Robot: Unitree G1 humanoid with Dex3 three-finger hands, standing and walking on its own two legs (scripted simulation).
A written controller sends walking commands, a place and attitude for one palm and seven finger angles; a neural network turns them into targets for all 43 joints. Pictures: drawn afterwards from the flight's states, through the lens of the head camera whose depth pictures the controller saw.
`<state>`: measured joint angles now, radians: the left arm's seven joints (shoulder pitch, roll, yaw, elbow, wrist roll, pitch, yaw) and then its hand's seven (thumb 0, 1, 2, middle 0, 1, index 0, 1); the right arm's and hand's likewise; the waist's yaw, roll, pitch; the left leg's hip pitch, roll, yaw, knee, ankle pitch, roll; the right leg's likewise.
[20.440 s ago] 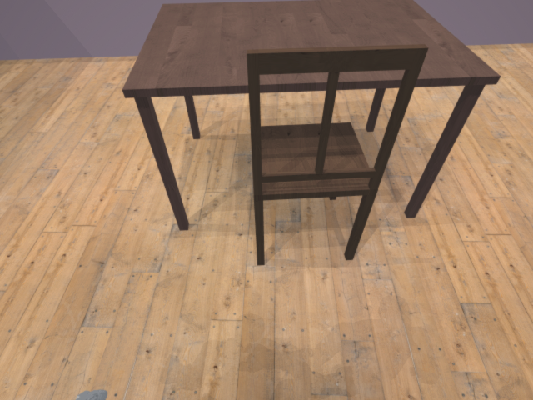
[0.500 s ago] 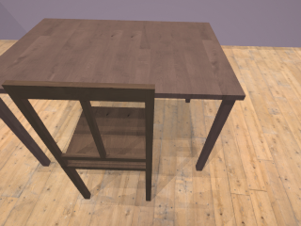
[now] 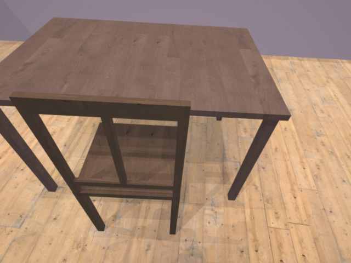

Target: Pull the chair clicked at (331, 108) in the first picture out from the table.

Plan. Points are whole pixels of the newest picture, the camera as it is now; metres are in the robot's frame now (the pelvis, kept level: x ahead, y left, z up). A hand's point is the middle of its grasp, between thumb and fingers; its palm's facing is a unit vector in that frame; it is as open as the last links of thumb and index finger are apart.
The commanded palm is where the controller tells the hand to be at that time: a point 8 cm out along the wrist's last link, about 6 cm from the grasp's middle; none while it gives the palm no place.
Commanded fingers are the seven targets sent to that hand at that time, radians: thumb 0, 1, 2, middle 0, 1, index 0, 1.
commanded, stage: look again from close up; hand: left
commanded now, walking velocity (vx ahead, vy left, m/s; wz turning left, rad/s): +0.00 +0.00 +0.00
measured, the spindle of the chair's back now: (116, 154) +0.43 +0.21 -0.07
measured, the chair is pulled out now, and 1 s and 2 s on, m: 0.00 0.00 0.00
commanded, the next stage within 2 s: none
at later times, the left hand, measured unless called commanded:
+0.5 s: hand out of the picture -0.02 +0.19 -0.18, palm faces +0.00 -0.98 -0.17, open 7.4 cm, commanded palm none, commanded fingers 0.00 0.90 0.90 -0.20 -0.30 -0.20 -0.30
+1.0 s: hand out of the picture -0.03 +0.18 -0.18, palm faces +0.00 -0.99 -0.17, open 7.4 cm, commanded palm none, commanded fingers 0.00 0.90 0.90 -0.20 -0.30 -0.20 -0.30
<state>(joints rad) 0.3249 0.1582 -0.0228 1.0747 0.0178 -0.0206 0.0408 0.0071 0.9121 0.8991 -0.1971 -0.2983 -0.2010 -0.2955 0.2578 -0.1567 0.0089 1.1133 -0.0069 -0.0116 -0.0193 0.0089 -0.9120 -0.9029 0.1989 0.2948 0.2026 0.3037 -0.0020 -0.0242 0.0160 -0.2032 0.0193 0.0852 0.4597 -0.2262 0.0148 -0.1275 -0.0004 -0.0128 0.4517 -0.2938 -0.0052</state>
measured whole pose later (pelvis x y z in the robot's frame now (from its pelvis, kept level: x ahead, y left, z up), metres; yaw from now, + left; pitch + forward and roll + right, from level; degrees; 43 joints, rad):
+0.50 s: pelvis -0.01 +0.02 +0.00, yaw +0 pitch -2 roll +0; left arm 0.33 0.15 -0.02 1.09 0.02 -0.01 0.04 0.01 0.91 0.90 -0.20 -0.30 -0.20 -0.30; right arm 0.28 -0.14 0.01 1.14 0.00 -0.01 -0.02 0.01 -0.91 -0.90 0.20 0.29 0.20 0.30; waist 0.00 -0.02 0.02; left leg -0.19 -0.01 0.10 0.42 -0.20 0.05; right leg -0.12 -0.03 0.00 0.42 -0.27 0.03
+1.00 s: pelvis -0.01 +0.02 +0.00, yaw -1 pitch -2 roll +0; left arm 0.35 0.14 -0.02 1.10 0.02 -0.01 0.04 0.01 0.91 0.90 -0.20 -0.30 -0.20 -0.30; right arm 0.29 -0.14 0.00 1.14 0.00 -0.01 -0.02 0.01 -0.90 -0.90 0.20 0.29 0.20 0.30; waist 0.00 -0.02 0.02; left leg -0.20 -0.01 0.11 0.41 -0.19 0.05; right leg -0.14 -0.03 0.01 0.42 -0.26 0.03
